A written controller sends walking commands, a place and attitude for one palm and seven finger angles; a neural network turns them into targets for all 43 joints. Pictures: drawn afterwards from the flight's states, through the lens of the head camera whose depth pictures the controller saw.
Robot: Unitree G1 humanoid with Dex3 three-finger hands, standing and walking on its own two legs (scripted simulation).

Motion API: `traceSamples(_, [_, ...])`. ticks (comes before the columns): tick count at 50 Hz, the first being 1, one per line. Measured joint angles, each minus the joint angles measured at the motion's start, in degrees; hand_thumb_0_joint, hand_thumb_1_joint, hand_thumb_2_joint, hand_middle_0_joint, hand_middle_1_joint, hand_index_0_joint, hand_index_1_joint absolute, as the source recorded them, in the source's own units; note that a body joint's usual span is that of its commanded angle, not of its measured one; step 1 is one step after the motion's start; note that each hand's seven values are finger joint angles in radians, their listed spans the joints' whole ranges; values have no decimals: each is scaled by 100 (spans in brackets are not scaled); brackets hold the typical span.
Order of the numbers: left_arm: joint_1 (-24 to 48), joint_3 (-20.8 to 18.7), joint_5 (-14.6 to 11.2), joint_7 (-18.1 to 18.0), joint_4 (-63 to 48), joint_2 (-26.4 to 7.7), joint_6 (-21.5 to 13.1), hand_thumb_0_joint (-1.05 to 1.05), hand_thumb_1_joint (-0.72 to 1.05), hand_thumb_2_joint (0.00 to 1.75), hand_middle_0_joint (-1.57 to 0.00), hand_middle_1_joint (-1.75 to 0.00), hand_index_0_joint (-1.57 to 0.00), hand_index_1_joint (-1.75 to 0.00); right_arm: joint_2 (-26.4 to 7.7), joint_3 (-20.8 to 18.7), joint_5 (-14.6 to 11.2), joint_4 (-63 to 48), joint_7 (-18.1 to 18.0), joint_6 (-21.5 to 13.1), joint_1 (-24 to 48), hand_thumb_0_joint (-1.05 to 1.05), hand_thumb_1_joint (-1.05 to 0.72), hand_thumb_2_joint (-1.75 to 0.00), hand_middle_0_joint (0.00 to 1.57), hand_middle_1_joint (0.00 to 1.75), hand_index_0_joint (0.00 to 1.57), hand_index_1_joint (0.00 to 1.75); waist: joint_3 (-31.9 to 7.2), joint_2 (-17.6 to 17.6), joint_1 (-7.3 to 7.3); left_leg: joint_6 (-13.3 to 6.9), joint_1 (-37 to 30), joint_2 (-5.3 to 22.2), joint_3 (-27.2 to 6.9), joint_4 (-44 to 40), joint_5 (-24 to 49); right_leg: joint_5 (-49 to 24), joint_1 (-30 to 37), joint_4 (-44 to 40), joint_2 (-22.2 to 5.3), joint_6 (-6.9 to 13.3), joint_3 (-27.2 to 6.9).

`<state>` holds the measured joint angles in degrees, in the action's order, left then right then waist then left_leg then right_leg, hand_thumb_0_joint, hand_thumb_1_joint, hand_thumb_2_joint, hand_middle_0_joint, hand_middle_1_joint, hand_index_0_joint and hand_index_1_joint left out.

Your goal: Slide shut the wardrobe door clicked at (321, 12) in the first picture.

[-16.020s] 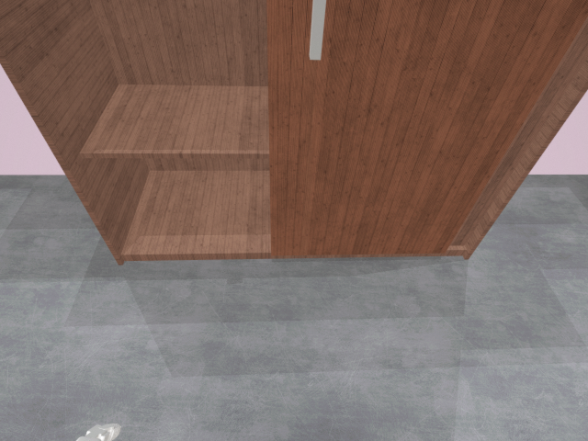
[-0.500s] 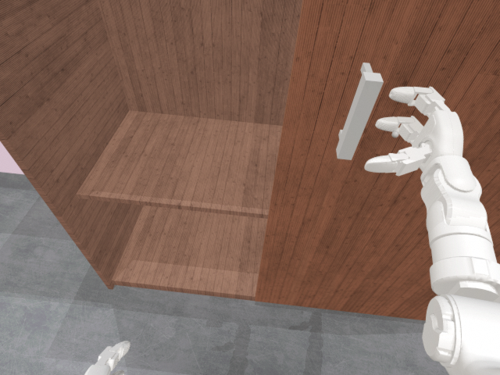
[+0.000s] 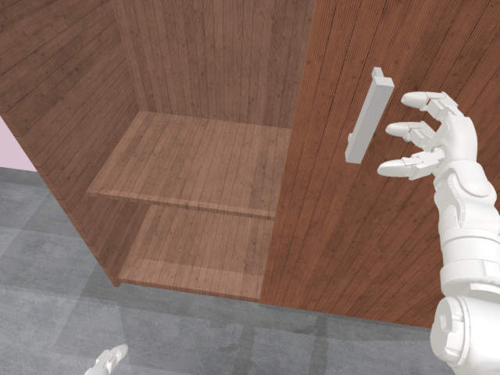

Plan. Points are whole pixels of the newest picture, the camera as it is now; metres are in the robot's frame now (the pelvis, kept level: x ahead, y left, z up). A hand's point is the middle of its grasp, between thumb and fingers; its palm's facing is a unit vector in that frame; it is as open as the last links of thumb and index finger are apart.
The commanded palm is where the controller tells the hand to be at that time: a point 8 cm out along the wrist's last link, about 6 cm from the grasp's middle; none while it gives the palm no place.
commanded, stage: move the hooked fingers beside the handle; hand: right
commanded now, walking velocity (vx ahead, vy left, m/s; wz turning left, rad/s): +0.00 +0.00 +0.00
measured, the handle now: (364, 116) +0.48 -0.13 +0.20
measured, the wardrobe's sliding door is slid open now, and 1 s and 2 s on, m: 0.58 0.58 0.58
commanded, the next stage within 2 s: feel for the door with the fingertips in 1.68 s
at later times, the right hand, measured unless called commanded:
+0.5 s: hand (409, 138) +0.44 -0.19 +0.20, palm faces +0.05 +1.00 -0.01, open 13.6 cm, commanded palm +0.41 -0.26 +0.18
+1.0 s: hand (409, 145) +0.43 -0.20 +0.19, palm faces +0.08 +1.00 -0.03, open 13.7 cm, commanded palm +0.40 -0.25 +0.19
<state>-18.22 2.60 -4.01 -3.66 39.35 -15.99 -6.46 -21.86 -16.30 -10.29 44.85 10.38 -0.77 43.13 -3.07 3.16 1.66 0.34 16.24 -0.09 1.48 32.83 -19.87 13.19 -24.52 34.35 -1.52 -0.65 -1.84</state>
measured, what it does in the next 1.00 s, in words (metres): stands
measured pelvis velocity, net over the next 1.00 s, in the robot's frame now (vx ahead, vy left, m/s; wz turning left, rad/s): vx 0.02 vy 0.00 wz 0.02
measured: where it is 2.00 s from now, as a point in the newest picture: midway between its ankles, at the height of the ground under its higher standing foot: outside the picture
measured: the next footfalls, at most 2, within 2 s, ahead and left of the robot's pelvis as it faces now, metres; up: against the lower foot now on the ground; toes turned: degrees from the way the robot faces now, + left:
none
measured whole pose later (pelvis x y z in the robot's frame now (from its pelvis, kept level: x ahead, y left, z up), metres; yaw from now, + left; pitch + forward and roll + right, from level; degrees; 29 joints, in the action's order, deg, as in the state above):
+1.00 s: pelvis +0.02 +0.00 +0.00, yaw +1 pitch +3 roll +1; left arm -16.9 2.3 -4.2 -4.2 36.7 -16.2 -4.3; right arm -22.1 -19.2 -11.2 31.9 10.3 5.3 32.7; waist -3.0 3.6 2.0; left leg 0.1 13.0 -0.4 0.2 30.2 -20.1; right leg 14.1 -21.0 32.1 -2.0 -1.0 -0.6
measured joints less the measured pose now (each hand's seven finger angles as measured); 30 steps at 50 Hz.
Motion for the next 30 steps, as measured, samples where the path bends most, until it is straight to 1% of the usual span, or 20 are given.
traceSamples(7, [-26, -9, 2, 5, -43, -14, 23, 1, 91, 90, -21, -30, -20, -30, -5, -83, -10, -183, -10, 2, -194, -2, 50, -30, 45, 122, 35, 122, -4, 18, 43, 1, -44, -13, -46, -42, 14, 10, 59, -33, -20, 0, 44])
traceSamples(17, [-4, -3, -3, -24, -80, -27, 69, 1, 91, 90, -21, -30, -20, -30, -58, -152, -36, -313, 100, 83, -307, -2, 50, -30, 47, 123, 36, 123, -5, 22, 49, -2, -88, -20, -70, -94, 19, 18, 112, -80, -30, -3, 68])
traceSamples(25, [44, 1, -5, -37, -101, -37, 98, 1, 91, 90, -21, -30, -20, -30, -73, -164, -54, -355, 166, 159, -305, -2, 50, -30, 49, 123, 37, 123, -12, 20, 21, -8, -94, -17, -55, -103, 3, 25, 113, -91, -25, -9, 53])
traceSamples(30, [71, 1, -3, -33, -154, -34, 140, 1, 91, 90, -21, -30, -20, -30, -106, -223, -69, -437, 217, 224, -395, -2, 50, -30, 50, 123, 37, 123, -38, 19, 36, -16, -115, -27, -73, -125, 3, 32, 144, -116, -37, -18, 69])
